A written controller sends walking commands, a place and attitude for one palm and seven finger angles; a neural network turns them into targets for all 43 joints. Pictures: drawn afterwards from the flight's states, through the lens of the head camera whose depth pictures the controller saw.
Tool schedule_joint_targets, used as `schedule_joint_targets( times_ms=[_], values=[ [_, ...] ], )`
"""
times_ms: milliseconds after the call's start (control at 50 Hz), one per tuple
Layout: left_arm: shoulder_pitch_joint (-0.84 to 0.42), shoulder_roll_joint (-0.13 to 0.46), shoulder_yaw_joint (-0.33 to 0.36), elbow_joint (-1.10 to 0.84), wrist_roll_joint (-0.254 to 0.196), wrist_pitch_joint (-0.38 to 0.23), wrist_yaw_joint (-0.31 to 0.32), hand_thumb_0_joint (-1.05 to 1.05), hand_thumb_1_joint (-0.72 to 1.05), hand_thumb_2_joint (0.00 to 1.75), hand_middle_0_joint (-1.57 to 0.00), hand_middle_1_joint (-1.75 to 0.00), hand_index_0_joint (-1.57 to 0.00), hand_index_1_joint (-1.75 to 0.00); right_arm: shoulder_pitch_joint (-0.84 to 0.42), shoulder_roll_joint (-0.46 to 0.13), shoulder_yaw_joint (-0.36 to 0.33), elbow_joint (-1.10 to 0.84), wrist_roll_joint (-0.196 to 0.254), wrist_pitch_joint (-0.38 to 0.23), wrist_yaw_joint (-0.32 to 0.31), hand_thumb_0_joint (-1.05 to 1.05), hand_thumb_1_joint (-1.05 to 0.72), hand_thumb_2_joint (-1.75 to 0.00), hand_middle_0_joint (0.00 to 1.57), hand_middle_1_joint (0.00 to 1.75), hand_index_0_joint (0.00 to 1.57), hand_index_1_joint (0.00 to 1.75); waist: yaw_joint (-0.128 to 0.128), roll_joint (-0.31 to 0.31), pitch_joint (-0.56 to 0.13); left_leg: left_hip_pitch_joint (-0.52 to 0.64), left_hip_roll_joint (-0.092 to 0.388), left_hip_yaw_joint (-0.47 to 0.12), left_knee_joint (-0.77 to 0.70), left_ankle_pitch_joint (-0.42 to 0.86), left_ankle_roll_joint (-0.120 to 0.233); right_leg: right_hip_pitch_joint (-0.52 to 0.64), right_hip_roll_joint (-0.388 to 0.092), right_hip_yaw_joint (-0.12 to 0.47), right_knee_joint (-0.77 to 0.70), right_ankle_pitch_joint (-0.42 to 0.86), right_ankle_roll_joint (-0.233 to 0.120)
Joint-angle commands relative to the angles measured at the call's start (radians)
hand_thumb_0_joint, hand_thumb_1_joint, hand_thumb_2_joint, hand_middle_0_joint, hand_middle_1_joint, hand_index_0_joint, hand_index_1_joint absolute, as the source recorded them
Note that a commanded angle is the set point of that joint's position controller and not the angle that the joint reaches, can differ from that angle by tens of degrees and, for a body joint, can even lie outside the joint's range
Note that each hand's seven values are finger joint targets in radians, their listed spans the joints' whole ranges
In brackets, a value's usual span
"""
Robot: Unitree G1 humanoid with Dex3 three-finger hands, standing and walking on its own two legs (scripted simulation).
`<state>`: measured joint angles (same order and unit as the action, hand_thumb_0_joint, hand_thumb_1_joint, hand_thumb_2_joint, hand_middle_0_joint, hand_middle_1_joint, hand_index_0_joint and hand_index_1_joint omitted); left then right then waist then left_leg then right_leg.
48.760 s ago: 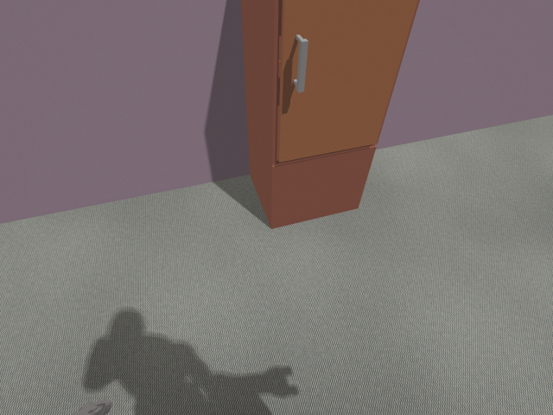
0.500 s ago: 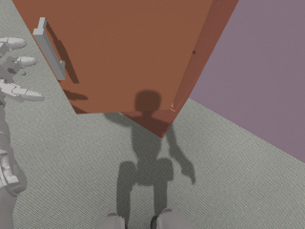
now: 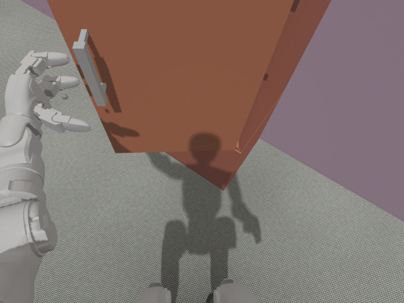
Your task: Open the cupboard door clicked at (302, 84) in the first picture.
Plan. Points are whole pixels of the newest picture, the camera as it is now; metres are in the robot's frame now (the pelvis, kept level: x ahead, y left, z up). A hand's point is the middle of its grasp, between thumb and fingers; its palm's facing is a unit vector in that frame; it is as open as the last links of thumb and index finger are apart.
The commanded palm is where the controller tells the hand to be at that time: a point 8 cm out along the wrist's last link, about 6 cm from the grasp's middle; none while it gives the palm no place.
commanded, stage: move the hooked fingers beside the handle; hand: left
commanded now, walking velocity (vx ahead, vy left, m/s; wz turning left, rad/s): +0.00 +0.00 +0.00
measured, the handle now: (93, 70) +0.56 +0.20 +0.09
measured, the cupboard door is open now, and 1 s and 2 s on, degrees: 39 39 39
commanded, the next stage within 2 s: slide the fingers in behind the handle in 0.18 s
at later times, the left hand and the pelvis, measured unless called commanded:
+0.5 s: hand (72, 95) +0.50 +0.23 +0.08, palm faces +0.00 -1.00 +0.00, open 14.0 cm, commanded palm +0.48 +0.27 +0.08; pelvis +0.00 +0.00 +0.00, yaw -1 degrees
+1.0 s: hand (89, 97) +0.49 +0.20 +0.08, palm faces -0.02 -1.00 +0.01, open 14.0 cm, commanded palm +0.48 +0.24 +0.08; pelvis +0.01 +0.00 +0.00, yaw +0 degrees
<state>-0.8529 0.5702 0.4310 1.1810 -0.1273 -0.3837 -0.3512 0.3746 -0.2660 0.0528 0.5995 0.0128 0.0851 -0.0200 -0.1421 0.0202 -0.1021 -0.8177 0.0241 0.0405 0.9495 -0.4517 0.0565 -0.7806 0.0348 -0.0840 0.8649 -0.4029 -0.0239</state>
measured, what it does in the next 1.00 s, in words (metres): stands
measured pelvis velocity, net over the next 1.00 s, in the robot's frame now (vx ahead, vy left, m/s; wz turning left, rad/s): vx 0.01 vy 0.00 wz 0.00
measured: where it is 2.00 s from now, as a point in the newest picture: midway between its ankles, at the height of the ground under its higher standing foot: outside the picture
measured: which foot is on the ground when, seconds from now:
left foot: down 0.00-1.00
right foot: down 0.00-1.00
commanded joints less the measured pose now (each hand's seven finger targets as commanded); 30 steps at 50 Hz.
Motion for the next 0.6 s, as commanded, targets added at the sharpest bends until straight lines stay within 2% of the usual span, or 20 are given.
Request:
schedule_joint_targets(
  times_ms=[0, 20, 40, 80, 120, 140, 160, 220, 240, 260, 280, 300, 340, 380, 420, 440, 500, 520, 560, 580],
  values=[
    [-0.416, 0.313, 0.012, -0.081, 0.001, -0.006, -0.016, 0.00, -0.50, 0.30, -0.30, -1.20, -0.30, -1.20, 0.170, -0.211, -0.060, -0.050, 0.005, -0.012, -0.026, 0.00, -0.90, -0.90, 0.20, 0.30, 0.20, 0.30, -0.039, 0.051, -0.294, 0.230, 0.003, -0.101, -0.118, 0.314, -0.017, 0.109, 0.015, 0.057, -0.094, 0.241, 0.005],
    [-0.431, 0.313, 0.009, -0.085, 0.001, -0.009, -0.021, 0.00, -0.50, 0.30, -0.30, -1.20, -0.30, -1.20, 0.169, -0.210, -0.058, -0.056, 0.003, -0.015, -0.029, 0.00, -0.90, -0.90, 0.20, 0.30, 0.20, 0.30, -0.037, 0.078, -0.291, 0.224, -0.001, -0.099, -0.114, 0.307, -0.016, 0.108, 0.014, 0.060, -0.093, 0.238, 0.001],
    [-0.457, 0.324, 0.011, -0.094, -0.001, -0.014, -0.025, 0.00, -0.50, 0.30, -0.30, -1.20, -0.30, -1.20, 0.175, -0.214, -0.058, -0.054, 0.003, -0.019, -0.030, 0.00, -0.90, -0.90, 0.20, 0.30, 0.20, 0.30, -0.047, 0.075, -0.313, 0.229, 0.001, -0.098, -0.111, 0.293, -0.014, 0.100, 0.015, 0.064, -0.093, 0.226, 0.005],
    [-0.483, 0.397, 0.061, -0.146, -0.004, -0.040, -0.031, 0.00, -0.50, 0.30, -0.30, -1.20, -0.30, -1.20, 0.187, -0.220, -0.063, -0.055, -0.002, -0.025, -0.033, 0.00, -0.90, -0.90, 0.20, 0.30, 0.20, 0.30, -0.035, 0.099, -0.387, 0.240, 0.001, -0.098, -0.097, 0.316, -0.015, 0.125, 0.015, 0.074, -0.083, 0.244, 0.003],
    [-0.527, 0.397, 0.058, -0.190, -0.016, -0.071, -0.039, 0.00, -0.50, 0.30, -0.30, -1.20, -0.30, -1.20, 0.195, -0.218, -0.063, -0.052, -0.003, -0.030, -0.034, 0.00, -0.90, -0.90, 0.20, 0.30, 0.20, 0.30, -0.040, 0.124, -0.435, 0.278, 0.004, -0.108, -0.087, 0.345, -0.019, 0.118, 0.020, 0.072, -0.072, 0.252, 0.000],
    [-0.549, 0.378, 0.039, -0.200, -0.014, -0.081, -0.045, 0.00, -0.50, 0.30, -0.30, -1.20, -0.30, -1.20, 0.199, -0.217, -0.064, -0.045, -0.004, -0.031, -0.033, 0.00, -0.90, -0.90, 0.20, 0.30, 0.20, 0.30, -0.044, 0.161, -0.464, 0.318, 0.007, -0.117, -0.088, 0.354, -0.025, 0.089, 0.021, 0.067, -0.069, 0.237, 0.001],
    [-0.554, 0.374, 0.040, -0.201, -0.016, -0.086, -0.047, 0.00, -0.50, 0.30, -0.30, -1.20, -0.30, -1.20, 0.200, -0.217, -0.066, -0.037, -0.005, -0.033, -0.031, 0.00, -0.90, -0.90, 0.20, 0.30, 0.20, 0.30, -0.044, 0.190, -0.465, 0.345, 0.010, -0.120, -0.085, 0.364, -0.028, 0.069, 0.022, 0.066, -0.072, 0.231, -0.001],
    [-0.498, 0.383, 0.058, -0.157, -0.024, -0.064, -0.050, 0.00, -0.50, 0.30, -0.30, -1.20, -0.30, -1.20, 0.216, -0.224, -0.068, -0.030, -0.005, -0.030, -0.031, 0.00, -0.90, -0.90, 0.20, 0.30, 0.20, 0.30, -0.038, 0.153, -0.446, 0.329, 0.011, -0.121, -0.088, 0.372, -0.024, 0.082, 0.026, 0.059, -0.076, 0.236, -0.002],
    [-0.468, 0.352, 0.035, -0.120, -0.023, -0.043, -0.055, 0.00, -0.50, 0.30, -0.30, -1.20, -0.30, -1.20, 0.213, -0.221, -0.066, -0.031, -0.001, -0.027, -0.030, 0.00, -0.90, -0.90, 0.20, 0.30, 0.20, 0.30, -0.041, 0.150, -0.423, 0.306, 0.009, -0.109, -0.091, 0.354, -0.021, 0.080, 0.025, 0.061, -0.084, 0.235, 0.003],
    [-0.459, 0.387, 0.053, -0.105, -0.014, -0.027, -0.055, 0.00, -0.50, 0.30, -0.30, -1.20, -0.30, -1.20, 0.216, -0.227, -0.066, -0.029, 0.000, -0.023, -0.032, 0.00, -0.90, -0.90, 0.20, 0.30, 0.20, 0.30, -0.037, 0.133, -0.393, 0.271, 0.010, -0.109, -0.095, 0.335, -0.019, 0.083, 0.023, 0.061, -0.085, 0.227, 0.003],
    [-0.461, 0.366, 0.034, -0.108, -0.013, -0.012, -0.055, 0.00, -0.50, 0.30, -0.30, -1.20, -0.30, -1.20, 0.218, -0.224, -0.064, -0.034, 0.000, -0.021, -0.031, 0.00, -0.90, -0.90, 0.20, 0.30, 0.20, 0.30, -0.043, 0.129, -0.390, 0.262, 0.007, -0.105, -0.098, 0.332, -0.015, 0.089, 0.022, 0.061, -0.089, 0.233, 0.006],
    [-0.451, 0.365, 0.031, -0.109, -0.007, -0.001, -0.052, 0.00, -0.50, 0.30, -0.30, -1.20, -0.30, -1.20, 0.220, -0.223, -0.065, -0.036, 0.001, -0.020, -0.030, 0.00, -0.90, -0.90, 0.20, 0.30, 0.20, 0.30, -0.035, 0.142, -0.382, 0.262, 0.007, -0.103, -0.102, 0.327, -0.016, 0.085, 0.022, 0.060, -0.090, 0.228, 0.004],
    [-0.457, 0.370, 0.039, -0.172, -0.009, -0.014, -0.043, 0.00, -0.50, 0.30, -0.30, -1.20, -0.30, -1.20, 0.223, -0.221, -0.069, -0.043, -0.004, -0.020, -0.028, 0.00, -0.90, -0.90, 0.20, 0.30, 0.20, 0.30, -0.023, 0.182, -0.429, 0.321, 0.009, -0.106, -0.100, 0.385, -0.022, 0.086, 0.025, 0.055, -0.085, 0.257, 0.001],
    [-0.471, 0.371, 0.049, -0.232, -0.015, -0.034, -0.027, 0.00, -0.50, 0.30, -0.30, -1.20, -0.30, -1.20, 0.226, -0.218, -0.071, -0.047, -0.009, -0.017, -0.024, 0.00, -0.90, -0.90, 0.20, 0.30, 0.20, 0.30, -0.023, 0.178, -0.457, 0.352, 0.013, -0.110, -0.096, 0.426, -0.024, 0.091, 0.029, 0.053, -0.081, 0.281, 0.001],
    [-0.472, 0.332, 0.039, -0.254, -0.028, -0.053, -0.016, 0.00, -0.50, 0.30, -0.30, -1.20, -0.30, -1.20, 0.225, -0.213, -0.075, -0.046, -0.009, -0.017, -0.020, 0.00, -0.90, -0.90, 0.20, 0.30, 0.20, 0.30, -0.031, 0.158, -0.454, 0.370, 0.015, -0.112, -0.089, 0.456, -0.024, 0.083, 0.033, 0.049, -0.079, 0.296, 0.000],
    [-0.459, 0.338, 0.054, -0.254, -0.030, -0.057, -0.010, 0.00, -0.50, 0.30, -0.30, -1.20, -0.30, -1.20, 0.227, -0.213, -0.078, -0.041, -0.010, -0.016, -0.018, 0.00, -0.90, -0.90, 0.20, 0.30, 0.20, 0.30, -0.025, 0.156, -0.473, 0.376, 0.015, -0.109, -0.086, 0.476, -0.025, 0.098, 0.034, 0.052, -0.077, 0.319, 0.002],
    [-0.437, 0.317, 0.044, -0.216, -0.027, -0.043, -0.003, 0.00, -0.50, 0.30, -0.30, -1.20, -0.30, -1.20, 0.219, -0.210, -0.077, -0.041, -0.007, -0.014, -0.013, 0.00, -0.90, -0.90, 0.20, 0.30, 0.20, 0.30, -0.028, 0.134, -0.420, 0.326, 0.011, -0.098, -0.092, 0.431, -0.021, 0.109, 0.030, 0.053, -0.082, 0.311, 0.005],
    [-0.416, 0.331, 0.058, -0.213, -0.023, -0.042, 0.000, 0.00, -0.50, 0.30, -0.30, -1.20, -0.30, -1.20, 0.221, -0.212, -0.077, -0.045, -0.009, -0.013, -0.014, 0.00, -0.90, -0.90, 0.20, 0.30, 0.20, 0.30, -0.015, 0.153, -0.426, 0.337, 0.009, -0.099, -0.092, 0.457, -0.023, 0.117, 0.031, 0.053, -0.077, 0.326, 0.000],
    [-0.409, 0.300, 0.030, -0.209, -0.013, -0.031, 0.004, 0.00, -0.50, 0.30, -0.30, -1.20, -0.30, -1.20, 0.217, -0.205, -0.076, -0.047, -0.006, -0.009, -0.012, 0.00, -0.90, -0.90, 0.20, 0.30, 0.20, 0.30, -0.021, 0.152, -0.423, 0.349, 0.011, -0.096, -0.089, 0.487, -0.024, 0.107, 0.029, 0.051, -0.076, 0.347, 0.003],
    [-0.397, 0.295, 0.027, -0.215, -0.009, -0.028, 0.004, 0.00, -0.50, 0.30, -0.30, -1.20, -0.30, -1.20, 0.218, -0.204, -0.076, -0.049, -0.007, -0.009, -0.010, 0.00, -0.90, -0.90, 0.20, 0.30, 0.20, 0.30, -0.015, 0.151, -0.426, 0.356, 0.012, -0.100, -0.090, 0.507, -0.026, 0.107, 0.030, 0.048, -0.073, 0.355, 0.003]
  ],
)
